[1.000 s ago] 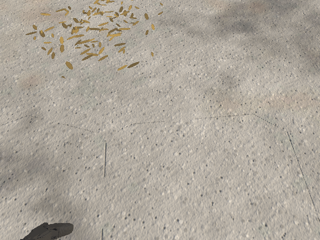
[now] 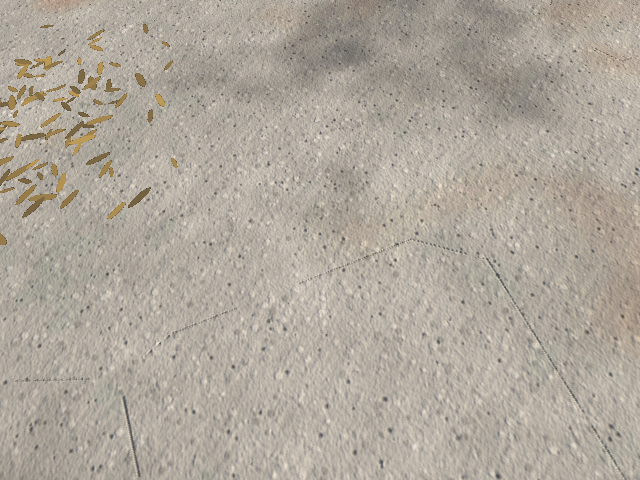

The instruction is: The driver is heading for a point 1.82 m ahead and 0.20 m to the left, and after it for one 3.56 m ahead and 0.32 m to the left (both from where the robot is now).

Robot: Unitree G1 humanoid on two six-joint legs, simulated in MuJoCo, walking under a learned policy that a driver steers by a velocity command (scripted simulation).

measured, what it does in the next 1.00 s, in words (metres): steps on the spot: left foot, then right foot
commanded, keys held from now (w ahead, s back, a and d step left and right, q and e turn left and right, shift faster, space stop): e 0.12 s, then no key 0.88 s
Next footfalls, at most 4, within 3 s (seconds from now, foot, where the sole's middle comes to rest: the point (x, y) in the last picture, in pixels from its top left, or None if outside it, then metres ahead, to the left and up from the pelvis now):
0.26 left None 0.07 0.14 -0.78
0.56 right None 0.00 -0.11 -0.78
2.46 right None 0.39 -0.16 -0.78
3.00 left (340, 361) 0.71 0.06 -0.78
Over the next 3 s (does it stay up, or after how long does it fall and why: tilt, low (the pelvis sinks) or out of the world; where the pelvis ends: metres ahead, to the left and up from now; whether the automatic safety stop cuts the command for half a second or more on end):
stays up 0.54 -0.05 -0.03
